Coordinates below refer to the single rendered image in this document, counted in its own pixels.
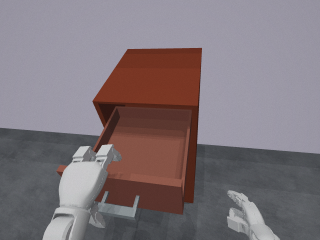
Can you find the robot right forearm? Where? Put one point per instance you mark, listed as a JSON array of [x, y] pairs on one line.
[[261, 231]]

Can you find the handle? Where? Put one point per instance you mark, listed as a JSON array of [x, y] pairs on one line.
[[117, 210]]

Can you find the cabinet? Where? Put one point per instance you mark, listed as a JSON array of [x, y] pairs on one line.
[[165, 78]]

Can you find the drawer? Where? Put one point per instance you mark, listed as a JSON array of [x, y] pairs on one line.
[[154, 144]]

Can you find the robot left forearm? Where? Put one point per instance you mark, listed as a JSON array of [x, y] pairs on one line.
[[68, 223]]

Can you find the left robot hand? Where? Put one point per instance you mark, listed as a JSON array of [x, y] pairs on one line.
[[84, 178]]

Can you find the right robot hand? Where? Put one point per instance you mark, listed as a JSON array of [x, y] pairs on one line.
[[241, 221]]

